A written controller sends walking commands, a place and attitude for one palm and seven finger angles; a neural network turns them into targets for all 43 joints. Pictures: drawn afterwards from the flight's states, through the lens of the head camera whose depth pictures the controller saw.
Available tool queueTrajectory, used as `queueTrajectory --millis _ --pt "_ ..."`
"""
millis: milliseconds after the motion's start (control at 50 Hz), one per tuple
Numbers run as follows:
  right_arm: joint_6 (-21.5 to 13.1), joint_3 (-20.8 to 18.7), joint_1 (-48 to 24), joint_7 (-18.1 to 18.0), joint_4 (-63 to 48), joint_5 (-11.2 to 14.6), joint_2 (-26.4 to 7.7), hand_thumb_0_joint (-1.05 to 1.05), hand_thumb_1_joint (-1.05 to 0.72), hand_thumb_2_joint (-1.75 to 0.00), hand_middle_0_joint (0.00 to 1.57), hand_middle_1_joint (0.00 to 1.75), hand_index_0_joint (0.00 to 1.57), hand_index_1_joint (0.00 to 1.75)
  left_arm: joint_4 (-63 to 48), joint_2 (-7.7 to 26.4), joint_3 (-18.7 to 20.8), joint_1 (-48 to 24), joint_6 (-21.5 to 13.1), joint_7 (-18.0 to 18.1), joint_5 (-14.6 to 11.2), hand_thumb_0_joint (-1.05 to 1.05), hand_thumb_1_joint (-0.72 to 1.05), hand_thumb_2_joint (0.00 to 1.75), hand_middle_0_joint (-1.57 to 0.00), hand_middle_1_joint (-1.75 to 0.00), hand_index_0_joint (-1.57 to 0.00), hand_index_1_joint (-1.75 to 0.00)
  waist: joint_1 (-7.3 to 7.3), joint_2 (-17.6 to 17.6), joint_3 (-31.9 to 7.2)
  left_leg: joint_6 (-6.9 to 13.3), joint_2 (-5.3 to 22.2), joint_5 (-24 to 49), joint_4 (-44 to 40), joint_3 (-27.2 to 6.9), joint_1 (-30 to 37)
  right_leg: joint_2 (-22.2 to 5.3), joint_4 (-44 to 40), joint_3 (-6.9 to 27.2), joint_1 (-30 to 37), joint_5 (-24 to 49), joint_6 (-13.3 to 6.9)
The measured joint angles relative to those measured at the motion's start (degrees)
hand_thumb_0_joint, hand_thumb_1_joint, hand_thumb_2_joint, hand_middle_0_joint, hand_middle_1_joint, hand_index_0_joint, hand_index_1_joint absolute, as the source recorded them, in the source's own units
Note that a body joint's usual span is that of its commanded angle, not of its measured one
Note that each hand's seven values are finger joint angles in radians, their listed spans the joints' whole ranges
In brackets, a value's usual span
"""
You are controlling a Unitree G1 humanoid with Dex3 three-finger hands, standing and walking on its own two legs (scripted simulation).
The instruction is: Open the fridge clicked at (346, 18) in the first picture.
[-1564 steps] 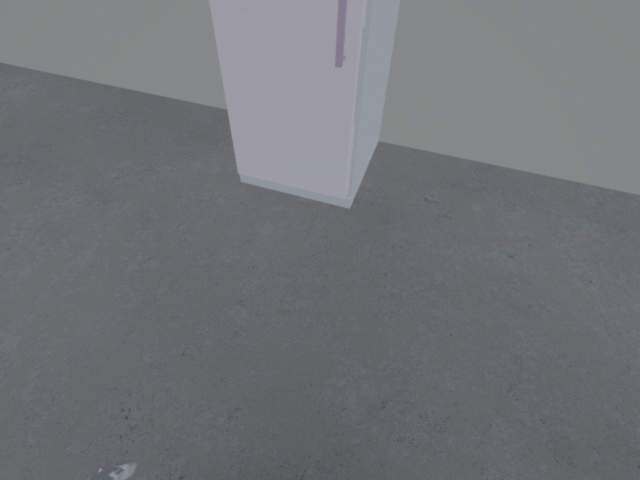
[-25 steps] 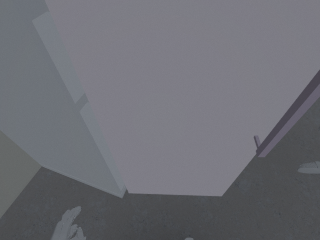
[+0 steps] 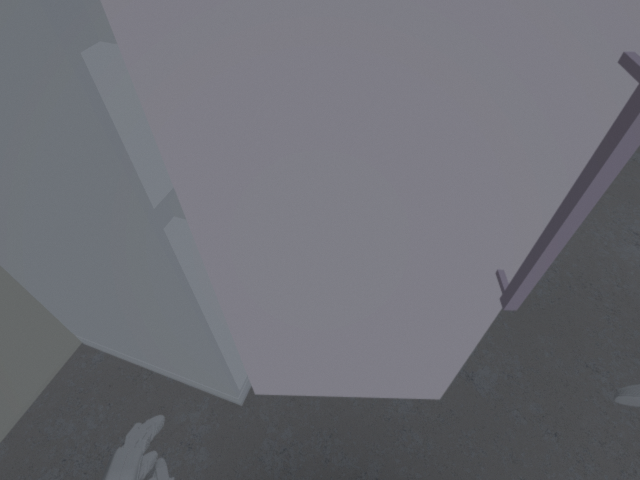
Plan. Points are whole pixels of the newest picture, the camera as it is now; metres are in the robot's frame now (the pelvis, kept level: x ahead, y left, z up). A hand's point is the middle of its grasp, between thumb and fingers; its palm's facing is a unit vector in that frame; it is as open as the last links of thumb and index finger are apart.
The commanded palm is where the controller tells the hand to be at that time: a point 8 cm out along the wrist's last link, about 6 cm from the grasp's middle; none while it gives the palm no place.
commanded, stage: slip the hand off the handle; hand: right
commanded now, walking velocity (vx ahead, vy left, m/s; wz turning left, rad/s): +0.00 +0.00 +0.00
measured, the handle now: (556, 211) +0.41 -0.28 +0.14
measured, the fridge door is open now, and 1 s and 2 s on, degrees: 72 72 72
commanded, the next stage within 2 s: draw the hand back to the body in 0.32 s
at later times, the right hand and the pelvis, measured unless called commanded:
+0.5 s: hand out of the picture +0.20 -0.35 +0.10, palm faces +0.43 +0.88 -0.19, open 14.6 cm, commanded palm +0.16 -0.38 +0.12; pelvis -0.01 +0.01 +0.00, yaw -2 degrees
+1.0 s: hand out of the picture +0.19 -0.31 +0.13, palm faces +0.36 +0.92 -0.14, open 14.4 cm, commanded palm +0.15 -0.34 +0.16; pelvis +0.01 +0.01 +0.01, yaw -1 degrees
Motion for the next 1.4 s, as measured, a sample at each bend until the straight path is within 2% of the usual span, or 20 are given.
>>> queueTrajectory --millis 120,240,380,460,500,560,620,680,740,800,860,920,960,1000,1040,1080,1120,1220,1300,1400 --pt "0.2 2.8 1.6 0.0 -3.6 0.5 1.2 -0.02 0.54 -0.20 0.26 1.15 0.26 1.15 0.4 -0.2 -0.9 -2.3 -2.2 1.0 -0.1 0.01 0.90 0.90 -0.20 -0.30 -0.20 -0.30 -1.09 -0.2 0.5 0.0 0.4 0.2 0.3 0.8 0.8 0.5 0.0 0.7 0.6 0.6 0.1" --pt "1.8 4.3 2.9 -0.5 -5.6 0.4 1.8 -0.02 0.54 -0.20 0.26 1.15 0.26 1.15 -0.1 -1.0 -1.9 -4.1 -4.0 1.2 -0.1 0.01 0.90 0.90 -0.20 -0.30 -0.20 -0.30 -1.31 -0.1 0.6 0.3 0.4 0.4 0.2 0.9 1.3 0.5 -0.7 0.8 1.4 1.2 0.3" --pt "2.5 3.1 9.5 -0.6 -10.1 1.6 1.8 -0.02 0.54 -0.20 0.26 1.15 0.26 1.15 -0.8 -1.3 -2.1 -3.4 -5.0 0.5 0.0 0.01 0.90 0.90 -0.20 -0.30 -0.20 -0.30 -1.41 -0.4 -0.1 0.6 -0.1 0.3 -0.3 0.8 2.1 0.0 -0.9 0.8 2.1 0.9 0.7" --pt "2.0 1.2 10.1 0.2 -9.5 2.7 1.3 -0.02 0.54 -0.20 0.26 1.15 0.26 1.15 0.1 -0.8 -1.7 -2.7 -5.2 0.8 -0.1 0.01 0.90 0.90 -0.20 -0.30 -0.20 -0.30 -1.93 -0.4 0.1 0.8 -0.2 -0.2 0.2 1.3 1.8 0.0 -0.2 1.4 1.6 0.5 0.9" --pt "2.2 -0.4 8.4 3.7 -7.3 7.7 1.8 -0.02 0.54 -0.20 0.26 1.15 0.26 1.15 1.4 -0.3 -1.9 -2.7 -5.8 1.5 -1.0 0.01 0.90 0.90 -0.20 -0.30 -0.20 -0.30 -2.05 -0.7 0.5 0.9 -0.4 -0.2 0.1 1.8 2.2 -0.1 0.1 1.9 1.7 0.5 1.1" --pt "3.2 -1.6 5.6 9.5 -4.6 12.6 2.7 -0.02 0.54 -0.20 0.26 1.15 0.26 1.15 3.4 0.3 -2.1 -2.5 -7.2 2.9 -1.8 0.01 0.90 0.90 -0.20 -0.30 -0.20 -0.30 -2.37 -1.0 1.0 1.0 -0.7 0.0 -1.0 2.4 3.7 -0.2 0.0 2.5 2.6 0.4 1.2" --pt "4.5 -0.6 3.9 14.6 -4.0 14.2 2.7 -0.02 0.55 -0.20 0.25 1.15 0.25 1.15 4.0 0.8 -2.3 -2.1 -9.0 3.7 -2.2 0.01 0.90 0.90 -0.20 -0.30 -0.20 -0.30 -2.24 -1.0 1.1 1.0 -0.7 0.3 -2.0 2.3 5.4 -0.3 -0.8 2.5 4.2 0.4 1.1" --pt "6.5 1.0 3.8 17.1 -4.8 13.4 1.4 -0.02 0.55 -0.20 0.25 1.15 0.25 1.15 3.0 0.9 -2.4 -2.1 -10.4 3.4 -2.1 0.01 0.90 0.90 -0.20 -0.30 -0.20 -0.30 -1.46 -0.8 1.0 1.0 -0.8 0.6 -2.9 1.6 6.5 -0.4 -1.9 1.8 5.7 0.5 1.1" --pt "8.9 0.9 5.8 16.5 -7.5 13.7 0.4 -0.02 0.55 -0.20 0.25 1.15 0.25 1.15 0.9 0.6 -2.3 -2.2 -11.2 2.4 -2.1 0.01 0.90 0.90 -0.20 -0.30 -0.20 -0.30 -0.26 -0.7 0.7 0.9 -0.8 1.0 -3.7 0.6 7.1 -0.5 -3.2 0.9 6.8 0.9 1.1" --pt "10.4 -0.6 9.8 13.9 -12.3 15.1 0.8 -0.02 0.54 -0.20 0.26 1.15 0.25 1.15 -1.1 0.3 -2.1 -1.6 -11.7 1.3 -2.2 0.01 0.90 0.90 -0.20 -0.30 -0.20 -0.30 0.31 -0.7 0.2 0.8 -0.8 1.3 -4.3 -0.2 7.5 -0.6 -4.2 0.1 7.7 1.0 1.0" --pt "11.0 -1.4 13.9 11.4 -17.5 16.2 2.2 -0.02 0.54 -0.20 0.25 1.15 0.25 1.15 -2.0 0.3 -1.8 -0.8 -11.8 0.5 -2.4 0.01 0.90 0.90 -0.20 -0.30 -0.20 -0.30 -0.20 -0.9 -0.6 0.7 -0.6 1.3 -4.8 -0.5 8.0 -0.5 -4.7 -0.3 8.3 0.9 0.9" --pt "12.0 -0.9 15.9 9.8 -20.6 16.4 4.1 -0.02 0.53 -0.20 0.25 1.14 0.25 1.14 -1.6 0.5 -1.8 -0.3 -11.8 0.4 -2.6 0.01 0.90 0.90 -0.20 -0.30 -0.20 -0.30 -1.40 -1.3 -1.0 0.5 -0.3 1.0 -4.9 -0.3 8.8 -0.1 -4.7 0.0 8.9 0.8 0.7" --pt "12.9 0.2 16.0 9.0 -21.5 15.9 5.4 -0.02 0.51 -0.21 0.25 1.13 0.25 1.13 -0.8 0.7 -1.9 -0.5 -11.8 0.8 -2.8 0.01 0.90 0.90 -0.20 -0.30 -0.20 -0.30 -2.23 -1.6 -0.7 0.3 0.0 0.9 -5.0 0.1 9.4 0.2 -4.7 0.3 9.2 0.8 0.6" --pt "12.7 3.1 15.1 2.8 -21.9 9.4 5.6 -0.01 0.48 -0.23 0.25 1.11 0.25 1.11 0.0 0.7 -1.8 -1.2 -11.0 0.7 -1.7 0.01 0.90 0.90 -0.20 -0.30 -0.20 -0.30 -2.99 -1.8 0.1 0.3 0.1 1.1 -5.4 0.6 10.2 0.4 -4.9 0.8 9.8 1.0 0.5" --pt "12.6 5.7 14.6 -4.4 -22.3 4.4 5.9 -0.01 0.44 -0.25 0.25 1.08 0.25 1.08 0.4 0.5 -2.0 -2.4 -9.9 0.3 -1.0 0.01 0.90 0.90 -0.20 -0.30 -0.20 -0.30 -3.09 -1.6 1.3 0.2 0.5 1.4 -5.9 0.9 10.7 0.8 -5.8 1.1 10.3 1.7 0.5" --pt "12.6 7.7 14.7 -10.0 -24.0 0.7 6.6 -0.01 0.38 -0.28 0.25 1.05 0.25 1.05 0.4 0.1 -2.1 -3.5 -9.0 0.0 -0.4 0.01 0.90 0.90 -0.20 -0.30 -0.20 -0.30 -3.11 -1.4 2.6 0.3 0.6 1.8 -6.5 1.0 11.3 1.0 -6.8 1.1 11.1 2.3 0.5" --pt "12.1 9.4 15.8 -13.8 -26.9 -1.7 7.3 -0.01 0.32 -0.31 0.25 1.02 0.25 1.02 0.3 -0.3 -2.3 -4.0 -8.5 -0.2 0.1 0.01 0.90 0.90 -0.20 -0.30 -0.20 -0.30 -3.11 -1.2 3.5 0.3 0.8 2.1 -7.3 0.7 11.9 1.2 -8.0 0.8 12.0 2.8 0.5" --pt "9.5 11.2 19.4 -18.1 -33.8 -4.1 7.1 -0.01 0.16 -0.39 0.24 0.92 0.24 0.92 0.6 -1.5 -2.5 -4.0 -7.2 -0.7 0.7 0.01 0.90 0.90 -0.20 -0.30 -0.20 -0.30 -2.97 -1.1 3.6 0.2 1.1 2.6 -9.4 -0.2 14.2 1.4 -10.8 0.0 14.9 3.3 0.5" --pt "8.0 10.3 20.8 -18.6 -34.8 -4.5 6.1 -0.01 0.02 -0.45 0.24 0.84 0.24 0.84 0.8 -2.1 -2.3 -4.1 -5.0 -1.1 0.7 0.01 0.90 0.90 -0.20 -0.30 -0.20 -0.30 -2.60 -1.6 3.6 0.2 1.1 2.7 -10.9 -0.9 16.2 1.3 -12.5 -0.7 17.3 3.2 0.5" --pt "8.3 10.2 21.5 -18.3 -33.6 -4.6 6.5 -0.01 -0.16 -0.54 0.23 0.74 0.23 0.74 0.8 -1.8 -1.8 -4.2 -2.4 -1.5 0.7 0.01 0.90 0.90 -0.20 -0.30 -0.20 -0.30 -2.36 -1.9 4.3 0.3 1.0 2.8 -12.4 -1.5 17.8 1.2 -14.2 -1.3 19.2 3.2 0.7"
